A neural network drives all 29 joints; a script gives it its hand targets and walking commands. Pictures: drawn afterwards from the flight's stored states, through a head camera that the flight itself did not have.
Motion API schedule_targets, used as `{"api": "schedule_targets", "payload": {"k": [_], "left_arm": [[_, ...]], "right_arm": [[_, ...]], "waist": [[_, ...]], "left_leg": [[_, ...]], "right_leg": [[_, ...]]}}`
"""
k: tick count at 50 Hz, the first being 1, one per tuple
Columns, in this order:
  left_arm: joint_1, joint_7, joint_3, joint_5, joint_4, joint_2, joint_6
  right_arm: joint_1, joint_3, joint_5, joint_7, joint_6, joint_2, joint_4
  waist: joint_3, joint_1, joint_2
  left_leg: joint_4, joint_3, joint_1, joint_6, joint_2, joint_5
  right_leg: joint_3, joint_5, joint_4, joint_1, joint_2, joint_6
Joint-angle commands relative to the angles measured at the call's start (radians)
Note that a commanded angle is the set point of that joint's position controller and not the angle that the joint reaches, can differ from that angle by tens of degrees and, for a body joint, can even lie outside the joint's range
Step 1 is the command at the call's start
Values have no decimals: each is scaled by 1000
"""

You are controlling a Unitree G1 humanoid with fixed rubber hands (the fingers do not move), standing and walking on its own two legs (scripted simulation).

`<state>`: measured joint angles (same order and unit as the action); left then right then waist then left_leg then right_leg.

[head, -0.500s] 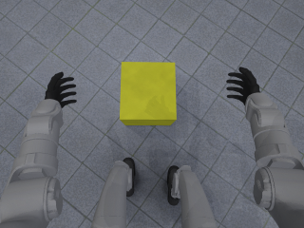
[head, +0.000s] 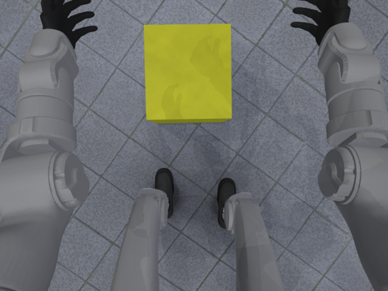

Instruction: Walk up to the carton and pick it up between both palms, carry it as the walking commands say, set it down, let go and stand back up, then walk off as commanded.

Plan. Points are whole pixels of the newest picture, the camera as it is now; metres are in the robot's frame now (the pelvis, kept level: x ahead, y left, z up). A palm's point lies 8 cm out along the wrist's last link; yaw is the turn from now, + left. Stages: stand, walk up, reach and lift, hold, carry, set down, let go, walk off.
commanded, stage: reach and lift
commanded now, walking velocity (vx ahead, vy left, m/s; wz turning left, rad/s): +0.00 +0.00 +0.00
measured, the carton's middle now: (188, 80) +0.57 +0.04 -0.54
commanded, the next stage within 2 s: none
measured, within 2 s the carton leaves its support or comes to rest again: neither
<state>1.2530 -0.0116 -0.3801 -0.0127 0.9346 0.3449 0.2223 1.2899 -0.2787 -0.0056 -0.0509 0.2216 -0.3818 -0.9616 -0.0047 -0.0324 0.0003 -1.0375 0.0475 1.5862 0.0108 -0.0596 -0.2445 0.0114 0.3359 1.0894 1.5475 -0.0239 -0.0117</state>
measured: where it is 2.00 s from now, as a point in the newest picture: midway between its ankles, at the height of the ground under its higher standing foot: (195, 207)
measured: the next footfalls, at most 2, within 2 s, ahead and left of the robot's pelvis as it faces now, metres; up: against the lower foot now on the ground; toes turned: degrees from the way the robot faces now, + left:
none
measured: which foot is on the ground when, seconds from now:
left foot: down 0.00-1.00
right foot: down 0.00-1.00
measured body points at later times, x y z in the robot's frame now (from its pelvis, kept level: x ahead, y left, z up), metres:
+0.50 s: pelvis -0.01 +0.00 -0.09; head +0.34 +0.01 +0.19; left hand +0.54 +0.25 -0.22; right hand +0.57 -0.19 -0.21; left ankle +0.09 +0.12 -0.62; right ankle +0.06 -0.13 -0.62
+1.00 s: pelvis -0.03 +0.00 -0.22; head +0.34 +0.01 +0.03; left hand +0.54 +0.23 -0.37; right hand +0.56 -0.19 -0.36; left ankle +0.09 +0.12 -0.62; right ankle +0.06 -0.13 -0.62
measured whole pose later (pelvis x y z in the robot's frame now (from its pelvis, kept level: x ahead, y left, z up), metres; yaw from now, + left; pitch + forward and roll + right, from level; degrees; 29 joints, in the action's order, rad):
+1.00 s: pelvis -0.03 +0.00 -0.22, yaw +1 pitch +44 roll +0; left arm 1.50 0.08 -0.24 -0.14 1.09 0.43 0.16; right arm 1.52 -0.14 -0.17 0.05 0.17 -0.46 -1.10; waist 0.23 -0.02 0.01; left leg -1.92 0.02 2.22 0.02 -0.07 -0.47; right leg -0.02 0.60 1.99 2.16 -0.03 -0.02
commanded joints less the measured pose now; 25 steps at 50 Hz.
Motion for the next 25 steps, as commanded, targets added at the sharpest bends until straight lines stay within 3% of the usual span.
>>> {"api": "schedule_targets", "payload": {"k": [1, 6, 14, 19, 25], "left_arm": [[214, -6, -51, 27, -114, 161, -30], [212, -23, -72, 48, -149, 139, -45], [230, -33, -51, 45, -98, 132, -45], [274, -13, -26, 25, -66, 148, -43], [321, 28, 20, -28, -117, 192, -38]], "right_arm": [[246, -33, 33, 13, -20, -124, 119], [233, -64, 62, 23, -31, -89, 176], [251, -74, 57, 23, -31, -78, 147], [290, -56, 32, 27, -28, -106, 93], [332, -11, -26, 49, -32, -165, 96]], "waist": [[-1143, -16, 43], [-1120, -8, 41], [-1005, -3, 31], [-1026, -2, 15], [-1185, 0, -16]], "left_leg": [[-36, -44, -771, -6, 105, 471], [-63, -34, -674, -9, 108, 474], [-164, -19, -486, -25, 110, 332], [-289, -14, -417, -35, 114, 262], [-447, -14, -450, -36, 114, 317]], "right_leg": [[-3, -385, -66, -429, 88, -17], [3, -414, -36, -402, 88, -19], [19, -283, 63, -235, 87, -20], [35, -200, 185, -105, 94, -18], [51, -193, 330, -15, 104, -16]]}}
